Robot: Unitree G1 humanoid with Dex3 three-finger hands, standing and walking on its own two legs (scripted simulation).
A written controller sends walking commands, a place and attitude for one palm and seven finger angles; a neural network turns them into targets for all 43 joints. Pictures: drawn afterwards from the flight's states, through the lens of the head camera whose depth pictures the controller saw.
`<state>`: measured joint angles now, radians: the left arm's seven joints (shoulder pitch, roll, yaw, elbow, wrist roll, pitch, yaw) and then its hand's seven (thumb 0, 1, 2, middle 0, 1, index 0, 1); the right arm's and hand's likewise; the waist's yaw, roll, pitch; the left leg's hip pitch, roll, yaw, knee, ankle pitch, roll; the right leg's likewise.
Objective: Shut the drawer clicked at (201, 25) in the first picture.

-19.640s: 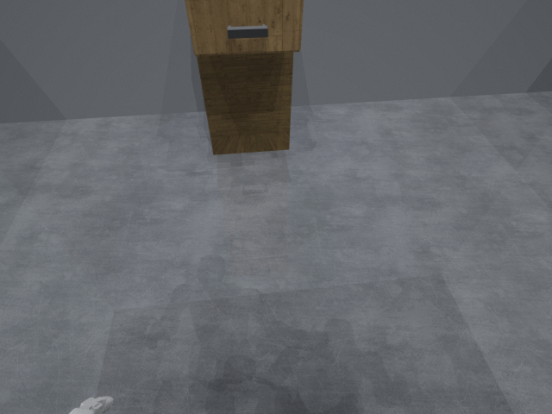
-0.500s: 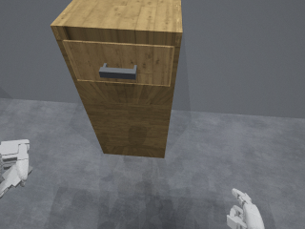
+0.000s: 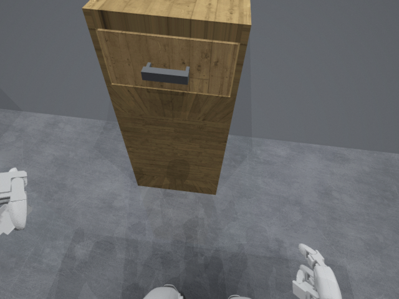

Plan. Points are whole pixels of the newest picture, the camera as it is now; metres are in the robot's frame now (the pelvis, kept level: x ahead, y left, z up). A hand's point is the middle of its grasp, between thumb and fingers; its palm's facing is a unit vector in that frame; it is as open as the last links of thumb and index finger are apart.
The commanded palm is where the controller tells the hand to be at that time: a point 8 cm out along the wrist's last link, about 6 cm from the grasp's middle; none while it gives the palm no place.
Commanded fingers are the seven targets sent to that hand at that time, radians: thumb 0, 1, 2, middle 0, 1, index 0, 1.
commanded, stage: step back with the hand held close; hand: left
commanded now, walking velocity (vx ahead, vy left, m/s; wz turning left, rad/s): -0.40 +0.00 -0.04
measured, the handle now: (166, 71) +0.71 +0.14 +0.04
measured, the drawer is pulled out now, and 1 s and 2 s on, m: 0.00 0.00 0.00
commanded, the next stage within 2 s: stop stepping back and stand still in 0.50 s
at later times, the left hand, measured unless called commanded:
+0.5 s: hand out of the picture +0.13 +0.24 +0.20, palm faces +0.30 -0.87 -0.40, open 3.3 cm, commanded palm +0.07 +0.28 +0.19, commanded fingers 0.00 0.90 0.90 -1.40 -1.60 -1.40 -1.60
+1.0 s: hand out of the picture +0.03 +0.22 +0.19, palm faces +0.27 -0.84 -0.46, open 3.3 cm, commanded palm -0.02 +0.27 +0.19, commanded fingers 0.00 0.90 0.90 -1.40 -1.60 -1.40 -1.60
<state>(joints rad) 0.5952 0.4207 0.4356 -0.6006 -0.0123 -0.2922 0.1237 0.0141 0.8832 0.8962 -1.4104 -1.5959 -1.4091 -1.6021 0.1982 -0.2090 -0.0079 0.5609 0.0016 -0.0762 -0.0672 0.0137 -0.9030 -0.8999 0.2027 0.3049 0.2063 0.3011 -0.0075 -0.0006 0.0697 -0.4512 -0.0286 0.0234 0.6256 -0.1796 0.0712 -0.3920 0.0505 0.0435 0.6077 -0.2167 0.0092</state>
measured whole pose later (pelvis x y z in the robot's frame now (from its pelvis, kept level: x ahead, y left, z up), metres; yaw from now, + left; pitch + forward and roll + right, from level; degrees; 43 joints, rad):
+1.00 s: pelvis -0.16 -0.01 +0.02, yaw -2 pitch -1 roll -1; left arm 0.68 0.41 0.36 -0.59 -0.04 -0.24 0.13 0.02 0.88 0.90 -1.41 -1.60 -1.41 -1.60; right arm 0.28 -0.21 0.00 0.63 0.00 -0.13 -0.07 0.01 -0.91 -0.90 0.20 0.30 0.20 0.30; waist -0.05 0.00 -0.02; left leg -0.37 -0.02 -0.04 0.45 -0.14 0.01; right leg -0.14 0.03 -0.02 0.43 -0.29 -0.02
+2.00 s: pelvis -0.16 +0.00 +0.01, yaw +0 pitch +0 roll +0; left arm 0.25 0.27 0.06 0.58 0.03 0.04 0.01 0.01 0.90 0.90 -1.27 -1.46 -1.27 -1.47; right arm 0.14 -0.27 -0.01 0.82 -0.02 -0.01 0.01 0.01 -0.91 -0.90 0.20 0.30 0.20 0.30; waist -0.01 0.04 -0.01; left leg -0.35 -0.04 0.00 0.60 -0.25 0.04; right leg -0.25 0.00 -0.05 0.61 -0.35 -0.02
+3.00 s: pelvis -0.16 -0.01 +0.02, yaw +0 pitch -1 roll +0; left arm 0.31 0.12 0.01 1.15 0.00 -0.01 0.03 0.01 0.91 0.90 -0.20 -0.30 -0.20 -0.30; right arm 0.31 -0.12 -0.01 1.14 -0.01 0.01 -0.04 0.00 -0.91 -0.90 0.20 0.30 0.20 0.30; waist -0.01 0.01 0.05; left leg -0.25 -0.03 -0.02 0.44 -0.17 0.03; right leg -0.15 0.02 -0.05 0.43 -0.26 -0.03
